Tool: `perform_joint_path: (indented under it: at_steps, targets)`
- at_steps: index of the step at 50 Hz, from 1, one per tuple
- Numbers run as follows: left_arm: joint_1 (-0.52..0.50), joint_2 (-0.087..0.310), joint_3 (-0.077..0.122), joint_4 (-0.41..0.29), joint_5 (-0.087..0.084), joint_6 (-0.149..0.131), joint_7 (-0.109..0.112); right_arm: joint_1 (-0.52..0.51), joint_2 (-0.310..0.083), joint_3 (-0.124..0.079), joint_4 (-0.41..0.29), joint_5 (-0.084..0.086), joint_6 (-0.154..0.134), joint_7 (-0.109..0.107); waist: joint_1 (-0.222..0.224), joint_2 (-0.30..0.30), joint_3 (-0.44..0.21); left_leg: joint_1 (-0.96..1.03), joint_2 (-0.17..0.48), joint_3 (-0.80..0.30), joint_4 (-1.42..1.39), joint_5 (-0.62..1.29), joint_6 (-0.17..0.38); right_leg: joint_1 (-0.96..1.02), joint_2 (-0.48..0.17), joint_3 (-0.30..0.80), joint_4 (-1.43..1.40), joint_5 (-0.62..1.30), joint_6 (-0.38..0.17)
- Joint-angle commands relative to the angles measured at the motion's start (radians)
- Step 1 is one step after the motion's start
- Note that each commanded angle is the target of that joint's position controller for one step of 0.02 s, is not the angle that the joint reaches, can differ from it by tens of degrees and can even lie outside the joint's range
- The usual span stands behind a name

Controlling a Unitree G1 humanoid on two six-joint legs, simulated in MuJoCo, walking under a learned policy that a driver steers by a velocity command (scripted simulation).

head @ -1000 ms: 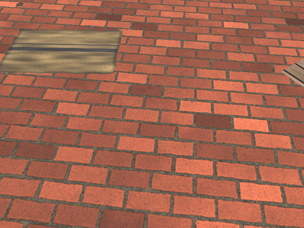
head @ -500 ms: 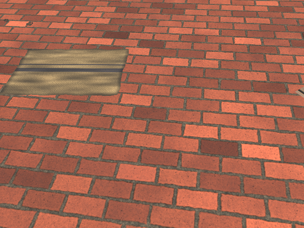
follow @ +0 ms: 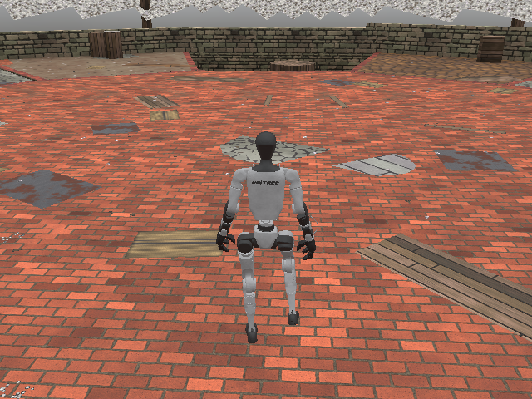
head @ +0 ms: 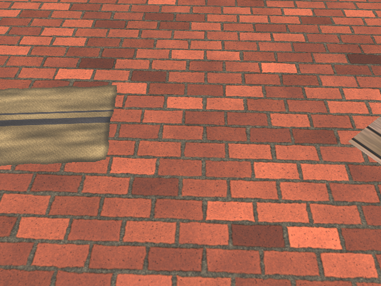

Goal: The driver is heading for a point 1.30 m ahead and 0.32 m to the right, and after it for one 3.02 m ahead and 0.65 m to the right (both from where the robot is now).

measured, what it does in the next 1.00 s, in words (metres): walks ahead, turning right: right foot, then left foot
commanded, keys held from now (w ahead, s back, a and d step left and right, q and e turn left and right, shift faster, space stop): w+e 0.72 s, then w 0.28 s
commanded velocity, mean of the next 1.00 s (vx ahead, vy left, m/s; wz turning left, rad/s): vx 0.50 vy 0.00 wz -0.45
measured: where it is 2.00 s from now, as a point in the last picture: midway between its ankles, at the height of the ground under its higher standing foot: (267, 154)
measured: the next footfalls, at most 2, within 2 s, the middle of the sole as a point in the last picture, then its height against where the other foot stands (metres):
right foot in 0.30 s outside the picture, level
left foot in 0.80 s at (210, 240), level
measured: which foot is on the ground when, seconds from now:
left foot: down 0.00-0.28, up 0.30-0.78, down 0.80-1.00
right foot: up 0.00-0.28, down 0.30-0.80, up 0.82-1.00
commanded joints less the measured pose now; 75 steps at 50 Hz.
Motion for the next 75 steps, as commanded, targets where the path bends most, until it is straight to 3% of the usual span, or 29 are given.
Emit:
perform_joint_path:
  at_steps: [1, 5, 10, 12, 14, 15, 16, 17, 18, 20, 24, 30, 36, 39, 40, 41, 42, 43, 44, 46, 53, 59, 63, 64, 65, 66, 67, 70, 75]
  targets:
    - [0.058, 0.041, 0.012, -0.035, 0.010, 0.010, -0.003, -0.052, -0.126, -0.020, -0.053, -0.003, -0.022, -0.022, 0.046, 0.100, 0.041, -0.077, 0.287, -0.136, -0.205, 0.131, 0.162, -0.033, -0.031, 0.042, -0.113, 0.168, 0.012]
    - [-0.097, 0.015, -0.003, -0.087, 0.013, -0.002, -0.030, -0.007, -0.155, -0.021, -0.054, 0.005, -0.017, -0.038, -0.004, 0.081, 0.053, -0.015, 0.274, -0.031, -0.207, 0.166, 0.121, 0.002, 0.005, -0.038, -0.373, 0.347, 0.005]
    - [-0.219, 0.025, -0.010, -0.171, 0.010, 0.003, -0.066, 0.076, -0.182, -0.032, -0.033, 0.024, 0.018, -0.044, -0.038, 0.074, 0.085, 0.224, 0.349, 0.008, -0.111, 0.248, 0.091, -0.080, 0.030, -0.082, -0.493, 0.221, -0.032]
    - [-0.188, 0.055, 0.002, -0.193, 0.009, 0.006, -0.079, 0.049, -0.208, -0.041, -0.050, 0.025, 0.035, -0.048, -0.001, 0.108, 0.046, 0.261, 0.359, 0.042, 0.006, 0.527, 0.066, 0.008, 0.078, -0.137, -0.504, 0.112, -0.065]
    - [0.038, 0.133, 0.047, -0.153, 0.006, 0.009, -0.081, 0.009, -0.216, -0.042, -0.075, 0.022, 0.055, -0.055, 0.129, 0.113, -0.091, 0.203, 0.313, 0.098, 0.337, 0.787, 0.021, 0.328, 0.177, -0.192, -0.549, 0.107, -0.117]
    - [0.211, 0.228, 0.087, -0.120, 0.005, 0.016, -0.063, 0.020, -0.195, -0.030, -0.101, 0.010, 0.052, -0.057, 0.193, 0.015, -0.196, -0.025, 0.269, 0.110, 0.647, 0.573, -0.026, 0.637, 0.090, -0.007, -0.575, 0.111, -0.178]
    - [0.228, 0.332, 0.104, -0.117, -0.001, 0.013, -0.059, 0.127, -0.033, 0.022, -0.149, -0.017, 0.019, -0.035, 0.085, -0.246, -0.309, -0.485, 0.051, 0.032, 1.020, -0.312, -0.088, 1.001, -0.168, 0.577, -0.682, -0.065, -0.370]
    - [0.270, 0.248, 0.078, -0.136, 0.012, 0.005, -0.057, 0.031, -0.119, 0.007, -0.162, 0.024, -0.029, -0.019, 0.144, -0.150, -0.405, -0.612, 0.032, -0.187, 1.136, -0.415, -0.063, 1.079, -0.213, 0.780, -0.828, -0.112, -0.380]
    - [0.232, 0.190, 0.062, -0.136, 0.024, -0.002, -0.054, -0.061, -0.165, -0.006, -0.191, 0.057, -0.053, -0.011, 0.156, -0.113, -0.280, -0.701, 0.086, -0.207, 1.134, -0.333, -0.030, 1.018, -0.181, 0.632, -0.823, -0.026, -0.320]
    - [0.079, 0.133, 0.042, -0.180, 0.026, -0.006, -0.052, -0.107, -0.159, -0.010, -0.194, 0.024, -0.061, -0.022, 0.076, 0.067, -0.141, -0.599, 0.165, -0.197, 0.974, -0.199, -0.018, 0.711, -0.111, 0.406, -0.839, 0.196, -0.269]
    - [0.034, 0.140, 0.038, -0.207, 0.022, -0.011, -0.038, -0.084, -0.136, -0.022, -0.211, 0.003, -0.008, -0.028, 0.003, 0.042, -0.076, -0.456, 0.186, -0.181, 0.763, -0.144, -0.070, 0.467, -0.045, 0.259, -0.900, 0.360, -0.265]
    - [0.121, 0.177, 0.050, -0.197, 0.012, 0.001, -0.011, -0.304, -0.093, -0.006, -0.289, 0.002, -0.005, -0.025, 0.074, -0.021, -0.017, -0.398, 0.099, -0.150, 0.315, 0.228, -0.105, 0.396, 0.041, 0.169, -0.899, 0.231, -0.186]
    - [0.168, 0.167, 0.051, -0.182, 0.008, 0.018, -0.004, -0.360, -0.153, -0.021, -0.340, 0.018, -0.029, -0.007, 0.083, -0.061, -0.017, -0.344, 0.072, -0.186, 0.177, 0.154, -0.073, 0.527, -0.013, 0.313, -0.775, 0.166, -0.156]
    - [0.146, 0.120, 0.032, -0.195, 0.018, 0.025, -0.001, -0.163, -0.199, -0.046, -0.290, 0.001, -0.049, -0.006, -0.008, -0.081, -0.118, -0.072, 0.090, -0.161, 0.135, 0.124, -0.003, 0.536, 0.041, 0.284, -0.581, 0.337, -0.110]
    - [0.141, 0.078, 0.012, -0.214, 0.034, 0.022, -0.005, -0.005, -0.249, -0.059, -0.273, -0.012, -0.050, -0.011, -0.076, 0.004, -0.249, 0.180, 0.243, -0.312, 0.166, 0.105, 0.064, 0.410, 0.101, 0.208, -0.318, 0.220, -0.071]
    - [0.304, 0.018, -0.005, -0.220, 0.003, 0.009, -0.008, 0.121, -0.330, -0.085, -0.220, -0.016, -0.034, -0.007, -0.019, 0.354, -0.360, 0.511, 0.448, -0.774, 0.087, -0.075, 0.247, 0.038, 0.245, 0.097, 0.014, -0.238, 0.007]
    - [0.312, 0.106, 0.004, -0.194, -0.012, 0.004, -0.005, 0.119, -0.240, -0.066, -0.221, 0.019, -0.029, 0.001, -0.040, 0.298, -0.312, 0.508, 0.471, -0.909, 0.020, -0.296, 0.247, -0.108, 0.192, 0.140, 0.156, -0.345, 0.012]
    - [0.193, 0.163, 0.017, -0.206, -0.010, 0.004, -0.006, 0.061, -0.174, -0.048, -0.238, 0.025, -0.024, -0.001, -0.062, 0.186, -0.173, 0.386, 0.426, -0.758, 0.008, -0.308, 0.197, -0.153, 0.155, 0.141, 0.191, -0.258, 0.011]
    - [0.114, 0.158, 0.016, -0.226, 0.004, 0.004, -0.004, 0.003, -0.158, -0.038, -0.252, 0.013, -0.015, -0.001, -0.047, 0.104, -0.104, 0.257, 0.385, -0.630, -0.005, -0.210, 0.167, -0.126, 0.116, 0.099, 0.169, -0.186, 0.011]
    - [0.059, 0.133, 0.017, -0.251, 0.024, -0.001, -0.010, -0.045, -0.126, -0.023, -0.248, -0.003, -0.010, -0.002, 0.000, 0.108, -0.036, 0.087, 0.317, -0.486, -0.051, -0.020, 0.152, -0.057, 0.059, 0.072, 0.056, -0.109, 0.006]
    - [-0.054, 0.049, -0.017, -0.302, 0.025, -0.002, -0.024, 0.013, -0.198, -0.038, -0.207, 0.023, -0.004, -0.015, -0.009, 0.120, -0.021, 0.013, 0.277, -0.275, -0.143, 0.191, 0.160, 0.005, 0.025, -0.022, -0.317, 0.102, 0.034]
    - [-0.218, 0.068, -0.014, -0.354, 0.010, -0.021, -0.046, 0.120, -0.213, -0.035, -0.171, 0.043, 0.026, -0.018, -0.053, 0.135, 0.018, 0.033, 0.276, -0.283, -0.082, 0.160, 0.123, 0.127, 0.096, -0.047, -0.572, 0.217, 0.040]
    - [-0.029, 0.154, 0.031, -0.308, 0.019, -0.033, -0.040, 0.102, -0.211, -0.031, -0.176, 0.039, 0.040, -0.026, 0.076, 0.134, -0.084, 0.001, 0.233, -0.277, 0.153, 0.273, 0.056, 0.483, 0.115, -0.053, -0.682, 0.170, -0.018]
    - [0.140, 0.221, 0.052, -0.288, 0.041, -0.032, -0.027, 0.078, -0.152, -0.009, -0.207, 0.021, 0.034, -0.024, 0.156, 0.057, -0.219, -0.156, 0.169, -0.227, 0.426, 0.136, 0.013, 0.746, -0.046, 0.094, -0.648, 0.181, -0.082]
    - [0.225, 0.308, 0.071, -0.270, 0.055, -0.016, -0.024, 0.188, -0.046, 0.023, -0.233, 0.023, 0.016, -0.025, 0.126, -0.217, -0.361, -0.500, 0.047, -0.129, 0.776, -0.336, -0.049, 1.052, -0.303, 0.475, -0.705, 0.090, -0.220]
    - [0.248, 0.229, 0.055, -0.256, 0.047, -0.012, -0.027, 0.181, -0.128, 0.004, -0.221, 0.050, 0.007, -0.025, 0.144, -0.201, -0.368, -0.614, 0.075, -0.223, 0.942, -0.433, -0.050, 1.019, -0.309, 0.622, -0.781, -0.069, -0.250]
    - [0.190, 0.174, 0.036, -0.260, 0.037, -0.014, -0.028, 0.110, -0.187, -0.015, -0.237, 0.060, 0.009, -0.026, 0.139, -0.132, -0.225, -0.668, 0.116, -0.228, 0.992, -0.355, -0.046, 0.911, -0.270, 0.478, -0.798, -0.066, -0.211]
    - [0.031, 0.091, 0.009, -0.254, 0.040, -0.024, -0.038, 0.040, -0.156, -0.024, -0.251, 0.038, 0.040, -0.028, 0.055, -0.076, -0.055, -0.565, 0.194, -0.212, 0.898, -0.189, -0.053, 0.602, -0.160, 0.197, -0.903, 0.083, -0.157]
    - [0.009, 0.129, 0.033, -0.211, 0.043, -0.044, -0.027, -0.012, -0.096, -0.018, -0.296, 0.032, 0.079, -0.018, 0.016, -0.020, 0.002, -0.558, 0.208, -0.213, 0.764, -0.040, -0.073, 0.520, -0.159, 0.000, -0.991, 0.255, -0.167]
